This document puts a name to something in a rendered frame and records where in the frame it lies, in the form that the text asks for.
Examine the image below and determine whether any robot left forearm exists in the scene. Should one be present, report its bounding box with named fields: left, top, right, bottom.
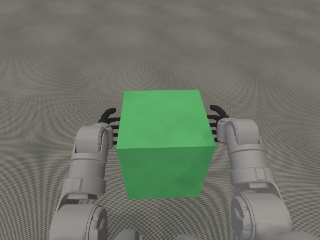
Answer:
left=48, top=122, right=114, bottom=240

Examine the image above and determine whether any robot right forearm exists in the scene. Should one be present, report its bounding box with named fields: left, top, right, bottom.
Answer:
left=217, top=118, right=292, bottom=229

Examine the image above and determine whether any left robot hand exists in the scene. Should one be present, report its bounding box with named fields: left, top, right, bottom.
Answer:
left=98, top=108, right=121, bottom=145

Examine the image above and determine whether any carton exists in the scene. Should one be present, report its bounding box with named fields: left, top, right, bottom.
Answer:
left=116, top=90, right=217, bottom=200

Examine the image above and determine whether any right robot hand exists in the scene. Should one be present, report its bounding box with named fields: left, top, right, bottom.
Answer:
left=207, top=105, right=229, bottom=143

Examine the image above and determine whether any right robot upper arm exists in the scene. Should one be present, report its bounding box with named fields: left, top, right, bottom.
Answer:
left=231, top=193, right=320, bottom=240

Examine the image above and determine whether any left robot upper arm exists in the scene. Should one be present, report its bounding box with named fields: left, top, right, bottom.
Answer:
left=49, top=204, right=108, bottom=240

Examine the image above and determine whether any robot left thigh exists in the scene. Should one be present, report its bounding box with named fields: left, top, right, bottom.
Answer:
left=114, top=229, right=144, bottom=240

